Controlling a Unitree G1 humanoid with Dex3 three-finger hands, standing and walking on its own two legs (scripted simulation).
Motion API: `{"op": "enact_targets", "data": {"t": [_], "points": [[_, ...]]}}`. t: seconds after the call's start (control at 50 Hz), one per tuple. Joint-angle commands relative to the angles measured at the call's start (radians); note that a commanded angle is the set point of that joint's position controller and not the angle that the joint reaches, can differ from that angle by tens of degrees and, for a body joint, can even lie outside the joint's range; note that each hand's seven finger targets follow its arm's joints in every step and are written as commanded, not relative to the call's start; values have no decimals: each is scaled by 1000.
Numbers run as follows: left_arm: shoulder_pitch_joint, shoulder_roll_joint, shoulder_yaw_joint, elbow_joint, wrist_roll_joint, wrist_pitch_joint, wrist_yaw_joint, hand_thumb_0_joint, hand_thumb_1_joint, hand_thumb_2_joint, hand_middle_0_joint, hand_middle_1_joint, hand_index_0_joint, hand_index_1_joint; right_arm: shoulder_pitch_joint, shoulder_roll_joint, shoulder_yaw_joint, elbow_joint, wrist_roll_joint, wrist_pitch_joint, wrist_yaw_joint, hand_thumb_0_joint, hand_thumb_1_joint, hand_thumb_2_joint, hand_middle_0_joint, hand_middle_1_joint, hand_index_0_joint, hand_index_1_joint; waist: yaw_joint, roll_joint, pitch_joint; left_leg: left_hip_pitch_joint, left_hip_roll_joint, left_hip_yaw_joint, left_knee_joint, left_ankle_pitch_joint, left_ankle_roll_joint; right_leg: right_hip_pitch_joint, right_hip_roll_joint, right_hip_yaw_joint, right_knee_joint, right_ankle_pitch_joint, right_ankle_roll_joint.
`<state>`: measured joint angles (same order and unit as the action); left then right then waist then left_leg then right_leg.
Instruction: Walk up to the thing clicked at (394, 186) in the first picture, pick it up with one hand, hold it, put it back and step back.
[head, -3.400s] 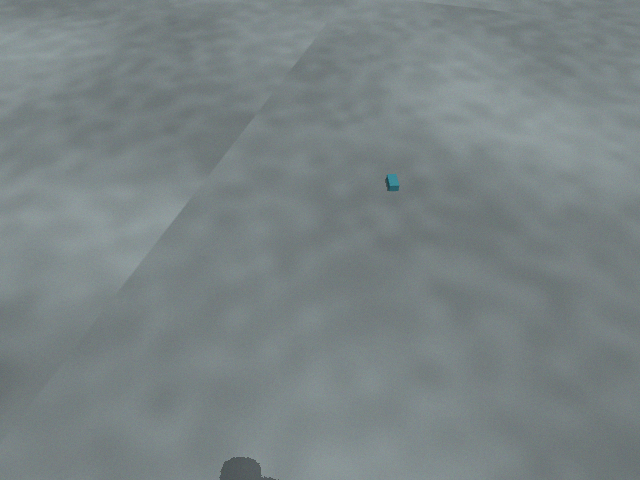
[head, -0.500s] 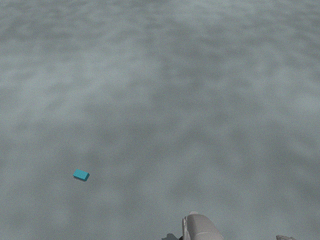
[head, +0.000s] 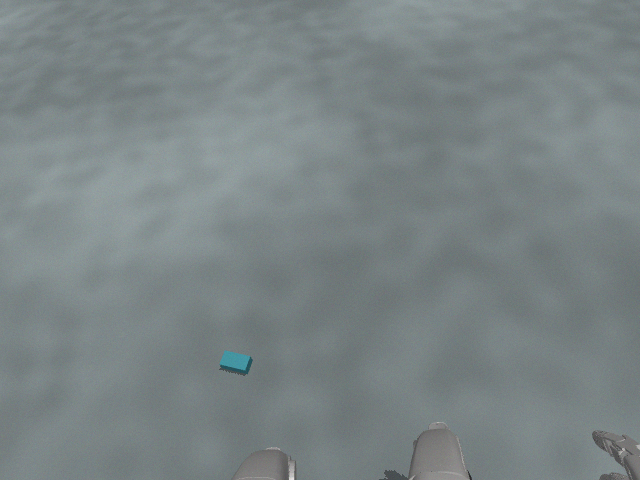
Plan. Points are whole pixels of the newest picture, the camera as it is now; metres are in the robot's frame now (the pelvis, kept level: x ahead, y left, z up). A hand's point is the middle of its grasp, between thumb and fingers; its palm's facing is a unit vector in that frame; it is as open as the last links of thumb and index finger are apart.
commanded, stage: walk up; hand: left
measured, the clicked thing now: (236, 362) +0.51 +0.34 -0.68
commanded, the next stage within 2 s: none
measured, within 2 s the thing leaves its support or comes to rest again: neither
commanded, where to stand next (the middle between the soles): +0.07 +0.20 m, yaw -15 degrees
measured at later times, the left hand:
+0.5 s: hand out of the picture +0.06 +0.50 -0.07, palm faces -0.13 -0.78 -0.62, open 7.3 cm
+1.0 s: hand out of the picture +0.15 +0.51 -0.10, palm faces -0.35 -0.87 -0.35, open 7.3 cm
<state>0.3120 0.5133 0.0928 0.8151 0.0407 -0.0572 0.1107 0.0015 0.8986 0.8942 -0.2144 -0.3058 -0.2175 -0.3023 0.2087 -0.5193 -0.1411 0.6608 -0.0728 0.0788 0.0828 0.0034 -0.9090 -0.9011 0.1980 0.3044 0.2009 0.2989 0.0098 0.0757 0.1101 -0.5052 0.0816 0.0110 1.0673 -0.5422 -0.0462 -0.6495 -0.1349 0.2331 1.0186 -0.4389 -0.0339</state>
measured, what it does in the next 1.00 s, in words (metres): steps to the left, turning right: right foot, then left foot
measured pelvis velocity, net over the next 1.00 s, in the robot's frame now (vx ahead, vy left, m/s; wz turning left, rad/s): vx -0.01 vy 0.28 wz -0.31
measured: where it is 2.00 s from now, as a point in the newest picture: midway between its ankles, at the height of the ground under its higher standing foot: outside the picture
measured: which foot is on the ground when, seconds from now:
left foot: down 0.00-0.24, up 0.26-0.54, down 0.56-1.00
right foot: up 0.00-0.22, down 0.24-0.58, up 0.60-1.00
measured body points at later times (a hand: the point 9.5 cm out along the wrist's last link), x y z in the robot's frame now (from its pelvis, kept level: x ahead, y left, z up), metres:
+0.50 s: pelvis -0.04 +0.20 +0.02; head -0.01 +0.14 +0.47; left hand +0.06 +0.54 -0.04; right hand +0.03 -0.15 -0.11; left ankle -0.01 +0.40 -0.62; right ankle +0.05 +0.01 -0.66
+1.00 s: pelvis -0.01 +0.28 +0.05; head +0.04 +0.28 +0.50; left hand +0.17 +0.56 -0.08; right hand -0.13 -0.05 -0.03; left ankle -0.02 +0.42 -0.66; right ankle -0.02 +0.13 -0.64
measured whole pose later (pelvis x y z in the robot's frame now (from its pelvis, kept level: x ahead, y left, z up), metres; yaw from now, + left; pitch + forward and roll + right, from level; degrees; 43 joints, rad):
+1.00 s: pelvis -0.01 +0.28 +0.05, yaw -18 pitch -2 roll -1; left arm 0.19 0.42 0.08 0.94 0.02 0.02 -0.04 0.01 0.91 0.90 -0.21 -0.30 -0.21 -0.30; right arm 0.38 -0.44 -0.06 0.91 -0.02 -0.07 -0.02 0.00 -0.90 -0.90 0.20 0.31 0.21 0.30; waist -0.05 -0.04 0.14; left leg -0.21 0.13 0.14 0.69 -0.45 -0.03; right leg -0.45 0.00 0.03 0.89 -0.45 -0.03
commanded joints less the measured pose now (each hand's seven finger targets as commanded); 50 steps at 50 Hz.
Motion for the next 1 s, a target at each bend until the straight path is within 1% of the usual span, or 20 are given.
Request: {"op": "enact_targets", "data": {"t": [0.0,0.02,0.1,0.16,0.18,0.2,0.22,0.24,0.26,0.36,0.46,0.52,0.54,0.56,0.58,0.62,0.64,0.76,0.9,0.98], "points": [[-90,220,43,-53,-25,-28,49,0,900,900,-200,-300,-200,-300,12,-247,-76,-82,0,-32,-36,0,-900,-900,200,300,200,300,-108,80,25,58,264,-517,-680,14,265,-257,146,-172,333,-112,-6],[-35,198,53,-8,-42,-25,41,0,900,900,-200,-300,-200,-300,24,-211,-58,-72,-5,-33,-43,0,-900,-900,200,300,200,300,-89,54,15,97,203,-415,-606,116,218,-235,154,-155,318,-88,2],[77,150,40,31,-63,-29,17,0,900,900,-200,-300,-200,-300,5,-144,-30,-79,-7,-30,-47,0,-900,-900,200,300,200,300,-60,197,-84,217,148,-194,-432,673,268,7,130,-315,101,-77,8],[205,121,40,39,-63,-34,23,0,900,900,-200,-300,-200,-300,-55,-128,-16,-111,-8,-6,-41,0,-900,-900,200,300,200,300,30,132,-101,81,118,-112,-311,657,214,324,113,-307,-305,173,-22],[272,159,58,50,-50,-36,32,0,900,900,-200,-300,-200,-300,-55,-93,-6,-125,2,-3,-37,0,-900,-900,200,300,200,300,75,35,-134,-7,64,-54,-171,614,148,498,98,-250,-436,257,-36],[301,232,85,22,-27,-38,44,0,900,900,-200,-300,-200,-300,8,-45,9,-128,14,-3,-38,0,-900,-900,200,300,200,300,90,-124,-163,-203,-4,-45,16,297,81,672,-48,61,-485,312,-83],[253,267,87,-32,-19,-36,50,0,900,900,-200,-300,-200,-300,98,-38,12,-112,14,5,-43,0,-900,-900,200,300,200,300,30,-139,-225,-315,-17,-87,159,-40,41,742,-282,375,-508,366,-163],[185,296,91,-57,-23,-31,55,0,900,900,-200,-300,-200,-300,67,-115,-19,-119,3,22,-60,0,-900,-900,200,300,200,300,30,-73,-263,-276,2,-164,301,-105,55,601,-395,494,-557,337,-288],[126,282,89,-73,-30,-33,55,0,900,900,-200,-300,-200,-300,47,-142,-31,-110,1,26,-63,0,-900,-900,200,300,200,300,19,-23,-210,-256,23,-202,378,-69,47,480,-366,450,-574,223,-302],[18,243,79,-72,-13,-33,37,0,900,900,-200,-300,-200,-300,103,-134,-45,-53,1,32,-27,0,-900,-900,200,300,200,300,-35,-139,-81,-115,25,-115,359,139,42,157,-116,87,-506,-68,-173],[-50,256,80,-67,22,-10,-4,0,900,900,-200,-300,-200,-300,106,-98,-27,23,53,15,-26,0,-900,-900,200,300,200,300,-13,-367,-113,79,-31,66,-61,-47,36,71,0,13,-516,-331,-138],[-56,183,58,-35,12,28,-29,0,900,900,-200,-300,-200,-300,277,-114,-34,130,54,-23,-58,0,-900,-900,200,300,200,300,-90,-162,-140,321,-100,118,-402,-4,31,-39,81,-60,-240,-348,-84],[-73,97,35,-41,2,32,-31,0,900,900,-200,-300,-200,-300,302,-171,-39,133,33,-37,-70,0,-900,-900,200,300,200,300,-117,56,-70,274,61,-217,-597,-293,90,-188,190,-90,53,-284,-45],[-156,100,30,-62,-6,23,-21,0,900,900,-200,-300,-200,-300,143,-312,-49,90,47,-45,-73,0,-900,-900,200,300,200,300,-96,167,30,60,380,-733,-833,-516,252,-270,222,-101,177,-121,13],[-229,167,38,-46,3,11,-22,0,900,900,-200,-300,-200,-300,-42,-326,-42,64,52,-65,-78,0,-900,-900,200,300,200,300,-58,35,142,-100,470,-850,-882,-560,349,-187,142,-51,246,-69,14],[-70,150,43,65,-31,11,-51,0,900,900,-200,-300,-200,-300,-85,-233,-13,89,38,-101,-97,0,-900,-900,200,300,200,300,10,-61,119,14,252,-476,-725,-310,198,-152,153,-42,228,54,16],[-24,149,48,91,-36,18,-67,0,900,900,-200,-300,-200,-300,-53,-229,-8,114,38,-111,-102,0,-900,-900,200,300,200,300,9,10,93,38,228,-422,-708,-288,174,-82,152,-84,205,71,20],[-97,129,55,57,-12,47,-119,0,900,900,-200,-300,-200,-300,92,-217,-2,199,37,-153,-109,0,-900,-900,200,300,200,300,-42,87,45,338,261,-355,-692,-51,218,-87,146,-80,41,22,22],[-200,87,34,2,-16,44,-135,0,900,900,-200,-300,-200,-300,230,-201,0,210,52,-173,-125,0,-900,-900,200,300,200,300,-86,119,-51,592,268,-184,-568,767,235,-62,122,-160,-90,-43,6],[-167,55,21,21,-30,38,-140,0,900,900,-200,-300,-200,-300,146,-182,22,173,56,-151,-122,0,-900,-900,200,300,200,300,-39,143,-92,407,198,-17,-479,805,202,226,139,-293,-313,81,-17]]}}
